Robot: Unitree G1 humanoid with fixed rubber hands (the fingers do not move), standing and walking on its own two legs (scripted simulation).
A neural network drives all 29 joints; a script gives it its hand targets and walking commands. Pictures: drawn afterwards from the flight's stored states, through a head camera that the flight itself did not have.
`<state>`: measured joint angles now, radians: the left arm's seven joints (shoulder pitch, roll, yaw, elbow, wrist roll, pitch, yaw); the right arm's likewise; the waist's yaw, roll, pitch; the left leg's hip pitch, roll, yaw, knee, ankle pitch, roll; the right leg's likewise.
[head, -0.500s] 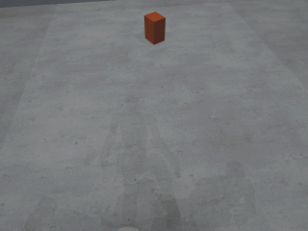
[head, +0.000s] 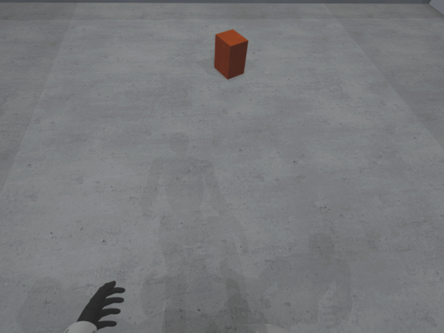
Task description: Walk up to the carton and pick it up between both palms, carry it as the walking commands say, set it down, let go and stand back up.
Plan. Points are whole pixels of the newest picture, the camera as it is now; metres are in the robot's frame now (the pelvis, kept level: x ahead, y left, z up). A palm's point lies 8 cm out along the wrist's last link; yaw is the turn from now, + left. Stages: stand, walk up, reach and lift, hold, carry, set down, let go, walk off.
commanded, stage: walk up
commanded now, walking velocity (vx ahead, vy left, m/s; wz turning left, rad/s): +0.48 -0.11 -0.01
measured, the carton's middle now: (230, 54) +1.98 -0.04 -0.64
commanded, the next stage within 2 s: none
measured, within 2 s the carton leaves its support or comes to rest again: neither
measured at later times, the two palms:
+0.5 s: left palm (82, 298) +0.19 +0.29 -0.16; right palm (304, 239) +0.33 -0.19 -0.13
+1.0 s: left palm (135, 149) +0.58 +0.26 -0.13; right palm (310, 198) +0.45 -0.23 -0.14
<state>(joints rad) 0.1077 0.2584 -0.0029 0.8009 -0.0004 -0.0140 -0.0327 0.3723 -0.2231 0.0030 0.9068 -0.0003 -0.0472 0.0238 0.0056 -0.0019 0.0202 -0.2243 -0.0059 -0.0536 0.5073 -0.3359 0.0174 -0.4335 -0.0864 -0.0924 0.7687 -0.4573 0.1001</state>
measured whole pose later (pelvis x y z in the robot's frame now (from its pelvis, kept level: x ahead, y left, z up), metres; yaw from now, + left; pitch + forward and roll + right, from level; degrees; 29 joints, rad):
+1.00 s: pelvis +0.47 +0.02 -0.01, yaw +0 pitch +5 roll +0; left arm 0.11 0.23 0.00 0.90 0.00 -0.03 -0.03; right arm 0.40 -0.24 0.00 0.93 0.00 -0.06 0.01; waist 0.01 0.03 0.02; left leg -0.17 0.03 -0.01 0.77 -0.47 0.00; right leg -0.43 -0.05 -0.09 0.57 -0.20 0.01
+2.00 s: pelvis +0.92 +0.04 +0.00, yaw +1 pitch +3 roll +1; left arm 0.36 0.22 0.00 1.00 0.00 -0.06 -0.02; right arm 0.24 -0.29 0.00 0.94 0.00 -0.04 0.03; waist 0.01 0.03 0.01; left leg -0.44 0.05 0.03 1.01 -0.43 -0.02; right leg -0.16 -0.11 -0.10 0.48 -0.35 0.03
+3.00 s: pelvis +1.37 +0.10 -0.01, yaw +0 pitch +2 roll -1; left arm 0.35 0.24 0.00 1.06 0.00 -0.02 -0.02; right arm 0.22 -0.24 0.00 0.96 0.00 -0.05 0.03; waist 0.00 -0.01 0.03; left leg -0.33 0.05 0.07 0.63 -0.32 0.01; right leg -0.22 -0.10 -0.10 0.86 -0.50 0.06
